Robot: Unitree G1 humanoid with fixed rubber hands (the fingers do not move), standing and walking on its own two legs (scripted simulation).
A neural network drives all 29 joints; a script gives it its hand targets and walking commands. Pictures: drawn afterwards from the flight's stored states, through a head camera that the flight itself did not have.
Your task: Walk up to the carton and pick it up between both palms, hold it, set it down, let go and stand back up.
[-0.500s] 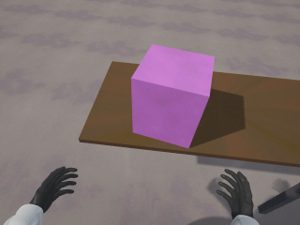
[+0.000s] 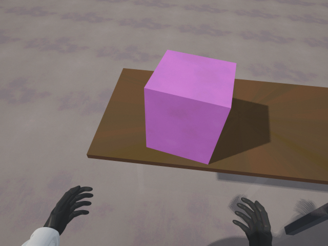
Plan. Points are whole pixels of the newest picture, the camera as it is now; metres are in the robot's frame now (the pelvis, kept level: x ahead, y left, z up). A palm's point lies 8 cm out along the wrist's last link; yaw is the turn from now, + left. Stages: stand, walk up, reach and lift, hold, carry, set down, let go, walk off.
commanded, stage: set down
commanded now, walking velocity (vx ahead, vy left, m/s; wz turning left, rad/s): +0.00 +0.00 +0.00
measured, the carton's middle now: (188, 108) +0.52 -0.07 +0.04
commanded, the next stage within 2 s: let go in 1.60 s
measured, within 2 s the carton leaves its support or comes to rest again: neither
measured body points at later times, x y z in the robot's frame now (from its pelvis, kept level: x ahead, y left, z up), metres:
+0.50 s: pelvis +0.00 +0.00 +0.00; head +0.03 +0.01 +0.45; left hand +0.20 +0.23 -0.05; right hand +0.15 -0.22 -0.05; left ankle +0.02 +0.09 -0.74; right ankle +0.00 -0.12 -0.74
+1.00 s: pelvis +0.02 +0.00 +0.00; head +0.06 +0.00 +0.45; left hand +0.20 +0.22 -0.08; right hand +0.16 -0.22 -0.08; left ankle +0.02 +0.09 -0.74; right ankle +0.00 -0.12 -0.74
